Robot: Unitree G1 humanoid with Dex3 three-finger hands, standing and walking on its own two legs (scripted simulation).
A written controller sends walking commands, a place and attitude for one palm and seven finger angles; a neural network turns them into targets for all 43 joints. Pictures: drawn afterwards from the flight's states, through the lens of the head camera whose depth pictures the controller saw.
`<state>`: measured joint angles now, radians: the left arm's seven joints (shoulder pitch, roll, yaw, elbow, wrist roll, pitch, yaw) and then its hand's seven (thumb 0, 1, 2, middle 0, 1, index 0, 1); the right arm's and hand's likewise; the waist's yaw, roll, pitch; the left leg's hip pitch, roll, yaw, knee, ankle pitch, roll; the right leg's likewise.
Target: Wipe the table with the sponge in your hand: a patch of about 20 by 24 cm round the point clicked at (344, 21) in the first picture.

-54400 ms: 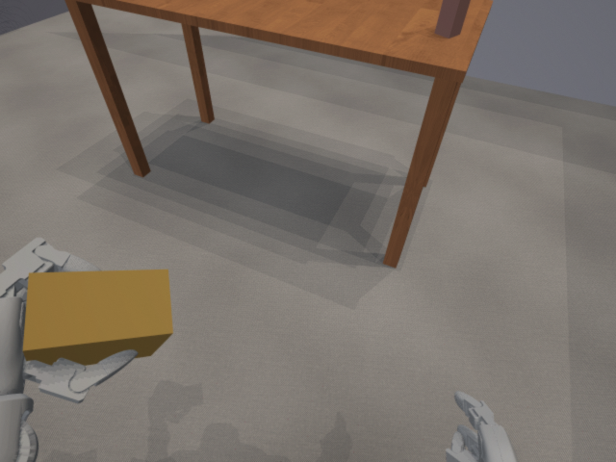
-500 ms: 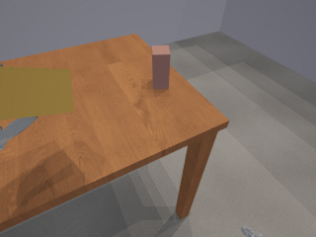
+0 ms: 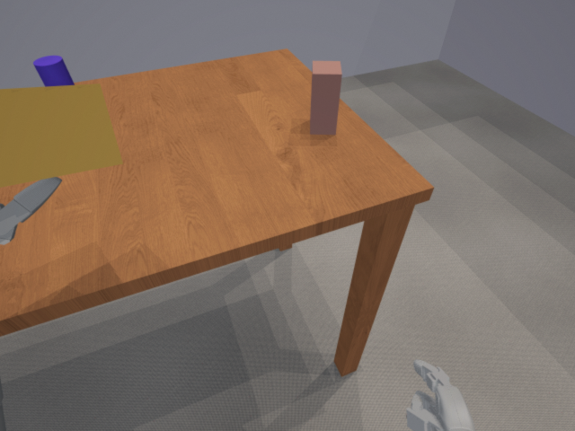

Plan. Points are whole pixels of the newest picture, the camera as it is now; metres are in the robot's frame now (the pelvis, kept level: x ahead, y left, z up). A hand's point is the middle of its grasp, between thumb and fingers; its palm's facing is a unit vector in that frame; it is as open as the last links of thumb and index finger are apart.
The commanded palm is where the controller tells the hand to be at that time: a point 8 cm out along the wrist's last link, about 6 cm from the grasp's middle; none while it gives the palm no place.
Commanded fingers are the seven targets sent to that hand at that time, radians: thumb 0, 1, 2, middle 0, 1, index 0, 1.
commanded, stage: step back with the hand held close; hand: left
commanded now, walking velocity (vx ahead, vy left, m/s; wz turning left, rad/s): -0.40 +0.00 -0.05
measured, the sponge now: (48, 137) +0.27 +0.23 +0.32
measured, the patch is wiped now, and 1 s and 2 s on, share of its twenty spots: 1.00 1.00 1.00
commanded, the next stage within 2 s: stop stepping back and stand still in 0.22 s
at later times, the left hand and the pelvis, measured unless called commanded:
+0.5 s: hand out of the picture +0.07 +0.27 +0.32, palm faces +0.61 -0.78 -0.16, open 10.2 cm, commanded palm +0.00 +0.29 +0.31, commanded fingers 0.00 0.10 1.30 -1.20 -1.60 -1.20 -1.60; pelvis -0.17 +0.02 +0.00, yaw -1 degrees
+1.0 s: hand out of the picture +0.01 +0.21 +0.28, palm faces +0.44 -0.85 -0.30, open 10.2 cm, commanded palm -0.07 +0.27 +0.31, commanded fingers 0.00 0.10 1.30 -1.20 -1.60 -1.20 -1.60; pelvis -0.25 +0.00 +0.01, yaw -3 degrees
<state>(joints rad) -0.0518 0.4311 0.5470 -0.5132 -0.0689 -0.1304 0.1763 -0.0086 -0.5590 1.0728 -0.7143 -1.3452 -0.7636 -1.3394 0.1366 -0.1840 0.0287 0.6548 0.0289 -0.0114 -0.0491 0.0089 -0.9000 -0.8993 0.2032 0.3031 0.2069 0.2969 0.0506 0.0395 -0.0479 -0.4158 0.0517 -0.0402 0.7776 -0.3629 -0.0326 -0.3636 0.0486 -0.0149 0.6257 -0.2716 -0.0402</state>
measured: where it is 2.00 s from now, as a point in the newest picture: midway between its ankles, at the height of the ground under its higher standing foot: outside the picture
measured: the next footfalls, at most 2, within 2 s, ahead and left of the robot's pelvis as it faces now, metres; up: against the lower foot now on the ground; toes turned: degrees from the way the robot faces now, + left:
left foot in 0.24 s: -0.09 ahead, +0.19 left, +0.00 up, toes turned +1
right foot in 0.46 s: -0.07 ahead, -0.09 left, +0.00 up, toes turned -1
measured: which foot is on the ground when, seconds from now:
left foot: up 0.00-0.22, down 0.24-0.46, up 0.48-0.62, down 0.64-0.88, up 0.90-1.00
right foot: down 0.00-0.24, up 0.26-0.44, down 0.46-0.64, up 0.66-0.88, down 0.90-1.00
